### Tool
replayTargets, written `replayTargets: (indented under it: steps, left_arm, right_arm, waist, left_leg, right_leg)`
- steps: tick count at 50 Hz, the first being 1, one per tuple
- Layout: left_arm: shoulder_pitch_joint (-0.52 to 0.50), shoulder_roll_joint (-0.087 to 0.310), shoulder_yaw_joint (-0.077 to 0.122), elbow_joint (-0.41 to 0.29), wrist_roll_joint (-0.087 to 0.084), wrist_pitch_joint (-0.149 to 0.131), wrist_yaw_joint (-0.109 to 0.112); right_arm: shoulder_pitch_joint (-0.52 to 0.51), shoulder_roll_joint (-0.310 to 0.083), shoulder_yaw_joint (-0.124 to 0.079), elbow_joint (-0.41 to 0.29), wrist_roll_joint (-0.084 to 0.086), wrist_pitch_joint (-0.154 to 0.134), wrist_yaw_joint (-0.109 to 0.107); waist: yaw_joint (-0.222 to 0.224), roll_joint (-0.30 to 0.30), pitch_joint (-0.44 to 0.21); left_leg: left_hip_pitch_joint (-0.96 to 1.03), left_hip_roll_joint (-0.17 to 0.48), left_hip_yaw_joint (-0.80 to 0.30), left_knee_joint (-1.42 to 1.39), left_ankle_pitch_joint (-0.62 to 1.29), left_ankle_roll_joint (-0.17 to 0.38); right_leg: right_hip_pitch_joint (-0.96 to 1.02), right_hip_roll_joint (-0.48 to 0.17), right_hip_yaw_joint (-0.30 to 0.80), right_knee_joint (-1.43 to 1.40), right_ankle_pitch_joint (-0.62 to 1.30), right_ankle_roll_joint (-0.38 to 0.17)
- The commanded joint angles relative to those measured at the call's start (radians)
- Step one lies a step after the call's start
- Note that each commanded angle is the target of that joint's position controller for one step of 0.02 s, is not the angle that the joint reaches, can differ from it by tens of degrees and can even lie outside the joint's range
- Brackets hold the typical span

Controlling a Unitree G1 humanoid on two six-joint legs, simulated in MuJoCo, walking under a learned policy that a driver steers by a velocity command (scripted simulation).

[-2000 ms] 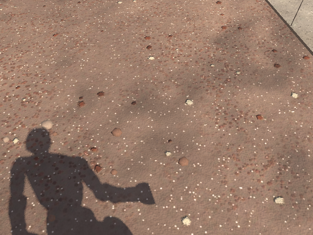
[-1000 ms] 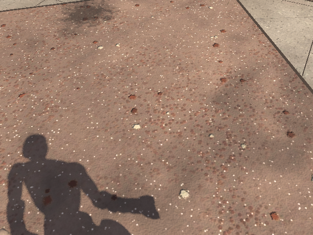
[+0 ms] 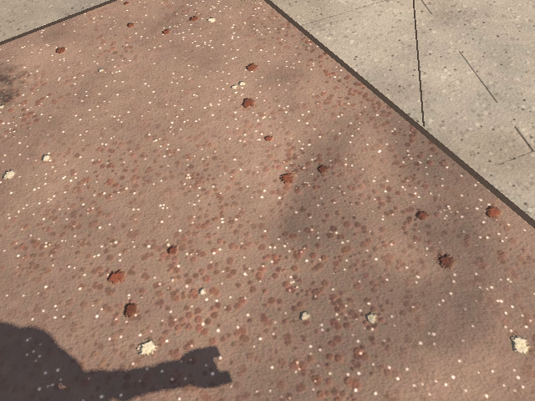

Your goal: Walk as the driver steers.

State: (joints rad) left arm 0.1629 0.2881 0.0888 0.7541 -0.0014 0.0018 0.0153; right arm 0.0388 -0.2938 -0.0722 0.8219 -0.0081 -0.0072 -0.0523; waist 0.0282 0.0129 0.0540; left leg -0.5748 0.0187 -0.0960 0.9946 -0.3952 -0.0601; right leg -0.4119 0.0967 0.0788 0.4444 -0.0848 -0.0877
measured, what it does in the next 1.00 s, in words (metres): walks ahead: left foot, then right foot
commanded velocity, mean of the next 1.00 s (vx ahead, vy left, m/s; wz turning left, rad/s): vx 0.40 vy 0.00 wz -0.20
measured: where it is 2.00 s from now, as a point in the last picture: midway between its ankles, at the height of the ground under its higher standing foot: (309, 209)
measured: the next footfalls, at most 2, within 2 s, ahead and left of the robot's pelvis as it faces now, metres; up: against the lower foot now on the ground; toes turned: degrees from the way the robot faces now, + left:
left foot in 0.22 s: +0.12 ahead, +0.16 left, +0.00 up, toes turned -12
right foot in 0.66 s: +0.31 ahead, -0.21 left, +0.00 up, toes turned -20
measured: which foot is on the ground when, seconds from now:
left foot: up 0.00-0.20, down 0.22-0.66, up 0.68-1.00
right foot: down 0.00-0.22, up 0.24-0.64, down 0.66-1.00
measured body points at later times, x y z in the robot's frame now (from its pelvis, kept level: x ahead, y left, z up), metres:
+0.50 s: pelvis +0.13 +0.02 +0.01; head +0.16 +0.04 +0.46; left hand +0.40 +0.21 -0.09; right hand +0.05 -0.25 -0.10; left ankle +0.08 +0.17 -0.74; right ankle +0.20 -0.17 -0.66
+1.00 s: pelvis +0.37 -0.11 +0.00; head +0.39 -0.10 +0.45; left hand +0.46 +0.16 -0.12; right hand +0.48 -0.40 -0.10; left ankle +0.55 +0.02 -0.67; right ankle +0.27 -0.19 -0.74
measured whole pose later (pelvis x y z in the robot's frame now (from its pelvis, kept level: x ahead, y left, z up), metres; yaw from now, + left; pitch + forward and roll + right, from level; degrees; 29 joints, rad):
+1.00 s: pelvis +0.37 -0.11 +0.00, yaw -9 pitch +1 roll -3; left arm 0.34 0.26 0.09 0.82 0.01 -0.09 0.00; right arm 0.17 -0.30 -0.07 0.76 0.02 -0.04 0.02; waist 0.05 0.04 0.01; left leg -0.73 0.12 -0.04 0.89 -0.02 0.00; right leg 0.00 0.02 -0.20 0.24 -0.26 -0.01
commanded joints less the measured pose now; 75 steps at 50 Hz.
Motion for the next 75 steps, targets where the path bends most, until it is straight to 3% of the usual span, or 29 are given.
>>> replayTargets:
  steps: [1,7,9,10,12,13,15,18,24,30,33,34,35,36,37,39,45,49,54,56,58,59,60,61,62,63,65,70,75]
  left_arm:
    - [-0.023,0.162,0.04,-0.086,-0.012,-0.001,0.021]
    - [0.001,0.163,0.036,-0.105,-0.01,0.006,0.023]
    - [-0.019,0.149,0.028,-0.116,-0.014,0.011,0.022]
    - [-0.031,0.126,0.021,-0.126,-0.015,0.013,0.023]
    - [-0.035,0.036,-0.001,-0.181,-0.032,-0.007,0.013]
    - [-0.068,0.11,0.012,-0.194,-0.02,-0.024,0.005]
    - [-0.018,0.137,0.026,-0.153,-0.012,-0.024,-0.007]
    - [-0.033,0.088,0.018,-0.156,-0.016,-0.03,-0.024]
    - [-0.144,0.031,-0.007,-0.217,-0.021,-0.038,-0.045]
    - [-0.223,0.036,-0.016,-0.256,-0.024,-0.069,-0.075]
    - [0.125,0.156,0.047,-0.163,-0.018,-0.072,-0.052]
    - [0.32,0.252,0.069,-0.134,0.002,-0.06,-0.025]
    - [0.31,0.271,0.056,-0.131,0.018,-0.059,-0.027]
    - [0.284,0.182,0.036,-0.124,0.016,-0.063,-0.032]
    - [0.228,0.137,0.019,-0.109,0.001,-0.069,-0.033]
    - [0.101,0.068,-0.001,-0.1,0.0,-0.082,-0.039]
    - [0.045,0.065,0.013,-0.04,0.019,-0.121,-0.024]
    - [0.068,0.106,0.024,-0.016,0.012,-0.116,-0.009]
    - [0.129,0.161,0.044,0.02,-0.017,-0.084,-0.001]
    - [0.123,0.197,0.052,0.019,-0.023,-0.066,0.004]
    - [0.103,0.202,0.047,0.014,-0.032,-0.051,0.007]
    - [0.132,0.151,0.026,-0.004,-0.007,-0.06,0.011]
    - [0.234,0.002,-0.021,-0.056,0.02,-0.089,-0.005]
    - [0.108,0.099,-0.009,-0.068,-0.021,-0.126,-0.018]
    - [0.021,0.135,0.0,-0.094,-0.052,-0.142,-0.023]
    - [0.006,0.119,-0.006,-0.094,-0.036,-0.151,-0.016]
    - [0.03,0.131,0.006,-0.079,0.001,-0.138,-0.009]
    - [-0.031,0.08,-0.009,-0.1,0.02,-0.096,-0.007]
    - [-0.206,0.056,-0.026,-0.137,0.004,-0.109,-0.026]
  right_arm:
    - [0.074,-0.077,-0.019,-0.033,0.002,-0.001,-0.002]
    - [0.046,-0.091,-0.02,-0.061,0.019,-0.052,0.028]
    - [0.119,-0.088,-0.025,-0.04,0.028,-0.07,0.036]
    - [0.186,-0.105,-0.034,-0.016,0.027,-0.075,0.036]
    - [0.317,-0.245,-0.064,0.008,-0.021,-0.072,0.034]
    - [0.251,-0.22,-0.063,-0.017,-0.025,-0.081,0.036]
    - [0.187,-0.133,-0.041,-0.048,0.004,-0.081,0.023]
    - [0.233,-0.113,-0.029,-0.04,-0.003,-0.084,0.018]
    - [0.325,-0.127,-0.029,-0.025,-0.002,-0.084,0.03]
    - [0.389,-0.193,-0.037,0.018,0.046,-0.06,0.05]
    - [0.368,-0.182,-0.026,0.028,0.048,-0.064,0.045]
    - [0.366,-0.082,0.009,-0.014,0.002,-0.077,0.051]
    - [0.46,-0.011,0.028,-0.024,0.026,-0.098,0.057]
    - [0.369,-0.125,-0.007,-0.021,0.062,-0.104,0.056]
    - [0.3,-0.136,-0.014,-0.049,0.066,-0.101,0.055]
    - [0.28,-0.106,-0.016,-0.042,0.037,-0.08,0.046]
    - [0.259,-0.031,-0.009,-0.063,0.035,-0.028,0.049]
    - [0.12,-0.015,0.007,-0.112,0.028,-0.038,0.08]
    - [0.0,-0.038,0.008,-0.19,0.028,-0.037,0.113]
    - [0.04,-0.074,-0.01,-0.204,0.028,-0.032,0.116]
    - [0.289,-0.159,-0.06,-0.154,0.035,-0.026,0.103]
    - [0.423,-0.256,-0.095,-0.129,0.037,-0.013,0.08]
    - [0.365,-0.345,-0.1,-0.145,0.039,-0.026,0.08]
    - [0.396,-0.254,-0.074,-0.177,0.032,-0.04,0.088]
    - [0.364,-0.204,-0.06,-0.166,0.024,-0.053,0.09]
    - [0.305,-0.177,-0.051,-0.173,0.027,-0.06,0.088]
    - [0.203,-0.121,-0.032,-0.206,0.009,-0.061,0.079]
    - [0.228,-0.155,-0.04,-0.198,0.019,-0.064,0.051]
    - [0.295,-0.165,-0.044,-0.173,0.029,-0.048,0.037]
  waist:
    - [-0.031,-0.122,-0.215]
    - [-0.011,-0.184,-0.168]
    - [-0.061,-0.172,-0.146]
    - [-0.095,-0.144,-0.129]
    - [-0.091,0.219,-0.126]
    - [-0.076,0.205,-0.032]
    - [-0.052,0.141,-0.013]
    - [-0.074,0.121,-0.001]
    - [-0.128,0.106,0.023]
    - [-0.111,0.133,0.065]
    - [0.102,0.125,-0.17]
    - [0.157,-0.069,-0.374]
    - [0.084,-0.305,-0.536]
    - [0.117,-0.184,-0.412]
    - [0.09,-0.18,-0.249]
    - [0.013,-0.139,-0.114]
    - [-0.057,-0.083,-0.013]
    - [-0.017,-0.054,0.031]
    - [0.015,-0.042,0.056]
    - [-0.022,-0.078,-0.007]
    - [-0.165,-0.076,-0.15]
    - [-0.206,0.047,-0.242]
    - [-0.058,0.28,-0.343]
    - [-0.148,0.137,-0.433]
    - [-0.152,0.091,-0.284]
    - [-0.107,0.003,-0.197]
    - [-0.03,0.009,-0.132]
    - [-0.024,0.012,-0.078]
    - [-0.098,0.066,-0.054]
  left_leg:
    - [0.053,-0.011,0.007,-0.112,0.086,-0.017]
    - [0.181,-0.045,0.03,-0.351,0.058,0.009]
    - [0.33,-0.045,0.05,-0.516,0.116,0.044]
    - [0.451,-0.005,0.038,-0.608,0.136,0.071]
    - [0.652,0.363,-0.468,-0.779,-0.225,0.234]
    - [0.585,0.404,-0.538,-0.808,-0.312,0.269]
    - [0.574,0.311,-0.349,-0.807,-0.196,0.205]
    - [0.538,0.251,-0.146,-0.834,0.029,0.179]
    - [0.527,0.227,0.07,-0.848,0.275,0.195]
    - [0.531,0.271,0.049,-0.799,0.476,0.217]
    - [0.412,0.198,0.13,-0.387,0.833,0.145]
    - [0.148,0.126,0.155,-0.016,0.358,0.097]
    - [-0.094,-0.012,0.016,0.249,-0.216,0.064]
    - [-0.176,0.033,-0.045,0.339,-0.169,0.068]
    - [-0.229,0.071,-0.007,0.331,-0.082,0.076]
    - [-0.146,0.13,0.007,0.242,0.07,0.072]
    - [-0.14,0.138,-0.02,0.109,0.256,0.046]
    - [-0.104,0.113,0.052,-0.165,0.451,0.064]
    - [-0.13,0.083,0.124,-0.319,0.355,0.125]
    - [-0.017,0.011,0.191,-0.324,0.249,0.163]
    - [0.345,-0.089,0.228,-0.388,0.25,0.224]
    - [0.641,0.026,0.007,-0.412,0.278,0.281]
    - [0.926,0.262,-0.596,-0.558,0.072,0.481]
    - [0.965,0.304,-0.75,-0.698,-0.037,0.478]
    - [0.87,0.286,-0.619,-0.717,0.021,0.427]
    - [0.72,0.245,-0.5,-0.707,0.123,0.393]
    - [0.491,0.181,-0.342,-0.724,0.327,0.364]
    - [0.337,0.117,-0.193,-0.766,0.495,0.353]
    - [0.312,0.065,-0.166,-0.734,0.349,0.283]
  right_leg:
    - [0.141,-0.217,0.3,-0.163,-0.207,-0.143]
    - [0.106,-0.21,0.403,-0.179,-0.472,-0.125]
    - [0.038,-0.177,0.407,-0.144,-0.526,-0.099]
    - [-0.053,-0.136,0.377,-0.085,-0.542,-0.063]
    - [-0.423,0.053,0.08,0.381,-0.509,0.016]
    - [-0.517,-0.048,0.099,0.513,-0.414,0.027]
    - [-0.505,-0.087,0.077,0.597,-0.274,0.057]
    - [-0.477,-0.119,0.03,0.674,-0.135,0.089]
    - [-0.404,-0.154,-0.029,0.457,0.021,0.114]
    - [-0.153,-0.104,-0.138,0.145,-0.083,0.055]
    - [0.411,-0.087,-0.121,0.062,0.002,-0.024]
    - [0.762,-0.365,0.173,0.126,0.077,-0.093]
    - [0.892,-0.555,0.596,-0.041,-0.104,-0.223]
    - [0.767,-0.512,0.524,-0.098,-0.176,-0.185]
    - [0.632,-0.472,0.36,-0.117,-0.153,-0.146]
    - [0.382,-0.383,0.167,-0.194,-0.083,-0.108]
    - [0.251,-0.364,-0.086,-0.315,0.128,-0.104]
    - [0.271,-0.344,-0.211,-0.333,0.14,-0.078]
    - [0.458,-0.398,-0.267,-0.254,0.28,-0.05]
    - [0.505,-0.394,-0.294,-0.114,0.623,-0.026]
    - [0.42,-0.339,-0.332,0.25,0.757,0.021]
    - [0.177,-0.288,-0.335,0.573,0.41,0.074]
    - [-0.243,-0.065,-0.179,0.918,-0.509,0.133]
    - [-0.345,-0.074,0.024,0.988,-0.507,0.11]
    - [-0.417,-0.115,0.018,0.96,-0.416,0.085]
    - [-0.387,-0.163,0.017,0.872,-0.328,0.072]
    - [-0.244,-0.212,0.023,0.75,-0.249,0.079]
    - [-0.213,-0.193,-0.02,0.5,-0.09,0.148]
    - [-0.112,-0.114,-0.036,0.157,0.177,0.16]
Velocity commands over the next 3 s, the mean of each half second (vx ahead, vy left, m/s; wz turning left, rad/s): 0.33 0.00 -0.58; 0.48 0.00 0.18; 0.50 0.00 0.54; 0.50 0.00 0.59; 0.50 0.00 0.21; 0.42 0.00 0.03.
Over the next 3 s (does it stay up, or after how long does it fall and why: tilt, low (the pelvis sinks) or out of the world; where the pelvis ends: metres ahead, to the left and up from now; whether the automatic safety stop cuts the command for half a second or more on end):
stays up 1.44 0.19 0.01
